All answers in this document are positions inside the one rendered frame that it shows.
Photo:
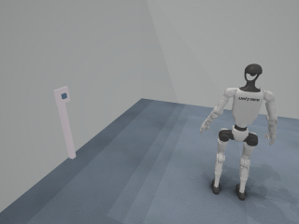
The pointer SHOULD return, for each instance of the robot left upper arm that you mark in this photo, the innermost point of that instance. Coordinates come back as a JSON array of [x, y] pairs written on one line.
[[228, 93]]

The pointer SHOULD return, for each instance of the robot right hand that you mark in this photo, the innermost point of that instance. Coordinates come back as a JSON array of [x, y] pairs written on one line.
[[270, 136]]

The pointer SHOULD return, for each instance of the robot right foot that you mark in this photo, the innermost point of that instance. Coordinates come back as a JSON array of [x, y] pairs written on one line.
[[241, 195]]

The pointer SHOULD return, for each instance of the robot right forearm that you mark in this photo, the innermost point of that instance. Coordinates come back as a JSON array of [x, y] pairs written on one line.
[[272, 126]]

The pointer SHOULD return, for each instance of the robot left forearm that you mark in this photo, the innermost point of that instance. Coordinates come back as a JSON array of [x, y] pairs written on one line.
[[211, 117]]

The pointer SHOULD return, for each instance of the humanoid robot torso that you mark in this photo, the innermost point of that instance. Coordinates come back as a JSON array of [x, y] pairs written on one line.
[[245, 109]]

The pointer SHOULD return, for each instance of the robot left hand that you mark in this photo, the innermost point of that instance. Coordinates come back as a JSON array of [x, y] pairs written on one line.
[[204, 127]]

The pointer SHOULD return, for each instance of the robot right upper arm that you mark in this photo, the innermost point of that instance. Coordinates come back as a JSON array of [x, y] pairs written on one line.
[[270, 105]]

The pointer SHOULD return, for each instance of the button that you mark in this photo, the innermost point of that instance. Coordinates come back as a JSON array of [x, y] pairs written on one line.
[[64, 96]]

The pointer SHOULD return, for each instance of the panel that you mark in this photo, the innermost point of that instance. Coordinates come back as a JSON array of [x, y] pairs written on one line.
[[64, 119]]

